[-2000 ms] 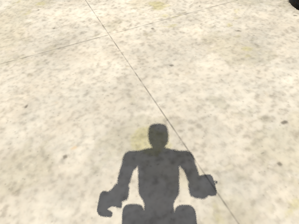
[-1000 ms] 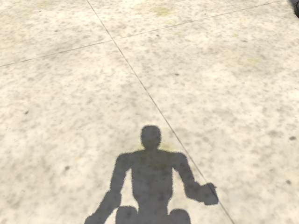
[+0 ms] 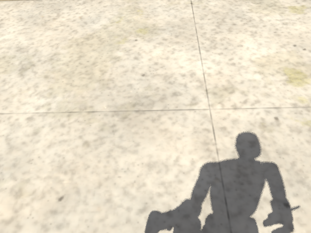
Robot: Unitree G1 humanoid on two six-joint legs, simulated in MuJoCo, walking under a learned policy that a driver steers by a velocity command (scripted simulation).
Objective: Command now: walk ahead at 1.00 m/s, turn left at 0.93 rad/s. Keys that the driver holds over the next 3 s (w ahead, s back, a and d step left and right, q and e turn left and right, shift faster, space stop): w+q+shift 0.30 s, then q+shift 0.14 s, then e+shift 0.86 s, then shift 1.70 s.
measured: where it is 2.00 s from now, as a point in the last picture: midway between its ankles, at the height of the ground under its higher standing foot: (160, 193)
